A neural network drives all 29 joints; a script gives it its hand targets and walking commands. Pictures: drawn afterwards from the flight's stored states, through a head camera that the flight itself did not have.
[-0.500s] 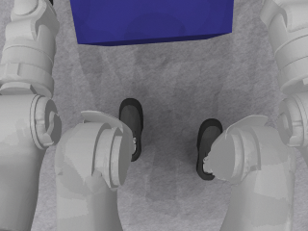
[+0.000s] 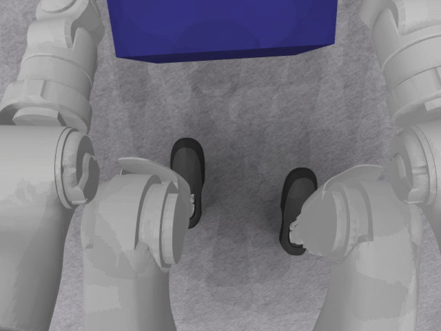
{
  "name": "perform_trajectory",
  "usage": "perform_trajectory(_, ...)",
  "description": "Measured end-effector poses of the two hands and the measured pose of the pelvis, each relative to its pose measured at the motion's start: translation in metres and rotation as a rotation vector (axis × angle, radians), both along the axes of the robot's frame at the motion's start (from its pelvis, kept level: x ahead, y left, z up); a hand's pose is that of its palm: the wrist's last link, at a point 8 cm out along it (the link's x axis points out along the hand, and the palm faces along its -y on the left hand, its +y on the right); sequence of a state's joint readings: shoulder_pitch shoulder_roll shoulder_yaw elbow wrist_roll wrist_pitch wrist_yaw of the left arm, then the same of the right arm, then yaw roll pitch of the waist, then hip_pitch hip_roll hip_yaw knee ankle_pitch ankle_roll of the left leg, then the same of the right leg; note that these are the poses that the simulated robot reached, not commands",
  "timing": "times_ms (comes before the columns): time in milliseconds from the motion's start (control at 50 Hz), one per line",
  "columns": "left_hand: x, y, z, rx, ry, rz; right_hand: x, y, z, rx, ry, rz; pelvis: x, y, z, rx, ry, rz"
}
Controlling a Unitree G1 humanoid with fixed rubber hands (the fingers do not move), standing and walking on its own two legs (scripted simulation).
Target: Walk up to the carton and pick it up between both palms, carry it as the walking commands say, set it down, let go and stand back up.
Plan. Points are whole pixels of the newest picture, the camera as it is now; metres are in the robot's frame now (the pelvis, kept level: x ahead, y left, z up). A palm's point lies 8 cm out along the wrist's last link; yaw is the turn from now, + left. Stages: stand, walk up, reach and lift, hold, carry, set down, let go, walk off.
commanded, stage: reach and lift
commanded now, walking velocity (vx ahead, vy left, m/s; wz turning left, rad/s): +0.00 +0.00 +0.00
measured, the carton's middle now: out of the picture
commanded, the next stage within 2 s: none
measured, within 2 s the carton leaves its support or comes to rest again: leaves its support in 1.16 s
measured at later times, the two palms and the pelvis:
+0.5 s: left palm out of the picture +0.52 +0.25 -0.19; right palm out of the picture +0.57 -0.10 -0.18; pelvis +0.00 +0.00 +0.00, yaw +0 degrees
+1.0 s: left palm out of the picture +0.52 +0.26 -0.19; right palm out of the picture +0.57 -0.10 -0.19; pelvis +0.00 +0.00 -0.01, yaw -1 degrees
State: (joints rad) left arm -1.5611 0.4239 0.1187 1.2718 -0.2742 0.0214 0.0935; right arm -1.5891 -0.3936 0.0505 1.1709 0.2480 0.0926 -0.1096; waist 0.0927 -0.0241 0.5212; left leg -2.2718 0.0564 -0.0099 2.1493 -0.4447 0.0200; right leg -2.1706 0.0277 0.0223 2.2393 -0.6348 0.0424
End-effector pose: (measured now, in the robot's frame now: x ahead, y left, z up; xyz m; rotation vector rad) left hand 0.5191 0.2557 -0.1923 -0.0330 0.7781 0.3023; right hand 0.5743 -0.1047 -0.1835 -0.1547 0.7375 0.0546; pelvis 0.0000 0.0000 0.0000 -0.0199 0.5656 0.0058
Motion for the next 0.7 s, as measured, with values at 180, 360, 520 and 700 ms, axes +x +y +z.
perform_trajectory(180,0.0,-0.002,0.0,0.016,0.002,0.003,-0.001,0.006,0.0,-0.004,-0.007,0.004,0.0,0.0,0.002,-0.001,0.004,0.003)
perform_trajectory(360,0.001,-0.002,0.001,0.023,0.004,-0.005,0.0,0.006,0.0,-0.008,-0.005,0.006,-0.001,-0.001,0.003,0.001,0.01,-0.002)
perform_trajectory(520,0.002,-0.002,0.001,0.022,0.013,-0.008,0.0,0.006,0.0,0.005,0.007,0.001,-0.004,-0.002,0.0,0.008,0.007,-0.009)
perform_trajectory(700,0.003,0.0,0.001,0.006,0.021,-0.033,0.0,0.005,-0.002,0.043,0.015,-0.003,-0.004,-0.005,-0.009,0.021,-0.005,-0.02)
